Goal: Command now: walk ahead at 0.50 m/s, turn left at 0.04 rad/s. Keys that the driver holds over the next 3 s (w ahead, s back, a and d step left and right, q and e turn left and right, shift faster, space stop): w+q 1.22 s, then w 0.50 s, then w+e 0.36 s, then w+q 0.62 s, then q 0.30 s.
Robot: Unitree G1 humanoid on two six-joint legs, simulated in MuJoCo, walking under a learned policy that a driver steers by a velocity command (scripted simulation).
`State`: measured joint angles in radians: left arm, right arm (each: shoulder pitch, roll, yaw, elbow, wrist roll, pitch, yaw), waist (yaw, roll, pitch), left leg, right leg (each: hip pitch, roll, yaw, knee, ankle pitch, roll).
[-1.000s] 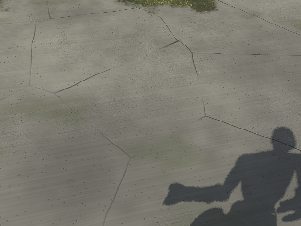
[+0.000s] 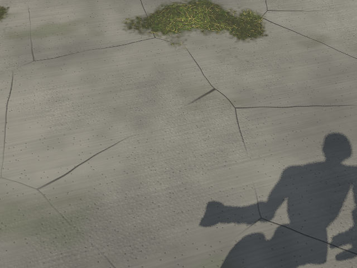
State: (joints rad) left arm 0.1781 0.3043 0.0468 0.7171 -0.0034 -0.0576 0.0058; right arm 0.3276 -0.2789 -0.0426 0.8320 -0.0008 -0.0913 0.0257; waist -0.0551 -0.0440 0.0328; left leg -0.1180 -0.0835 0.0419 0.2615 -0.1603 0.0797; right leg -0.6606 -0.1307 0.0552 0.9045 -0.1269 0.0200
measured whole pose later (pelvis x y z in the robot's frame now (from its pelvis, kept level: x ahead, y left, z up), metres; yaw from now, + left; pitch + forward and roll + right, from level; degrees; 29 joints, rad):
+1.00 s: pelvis +0.51 +0.10 +0.00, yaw +31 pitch +1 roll -1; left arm 0.09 0.31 0.06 0.72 0.01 -0.09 0.00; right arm 0.32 -0.28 -0.06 0.71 0.01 -0.05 0.01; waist -0.05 -0.03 0.06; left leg -0.19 -0.10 -0.08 0.36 -0.17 0.11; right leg -0.64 -0.10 0.08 0.94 -0.18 0.05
